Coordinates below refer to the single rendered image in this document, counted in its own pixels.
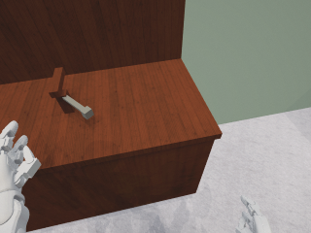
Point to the tap lever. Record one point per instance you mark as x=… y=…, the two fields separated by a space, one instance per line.
x=86 y=112

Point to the robot left hand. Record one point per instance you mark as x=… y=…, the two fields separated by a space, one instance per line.
x=14 y=172

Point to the robot left forearm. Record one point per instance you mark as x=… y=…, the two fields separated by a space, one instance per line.
x=13 y=214

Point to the counter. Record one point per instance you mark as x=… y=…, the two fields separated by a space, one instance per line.
x=151 y=133

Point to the robot right hand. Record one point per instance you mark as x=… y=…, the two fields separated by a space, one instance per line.
x=258 y=223

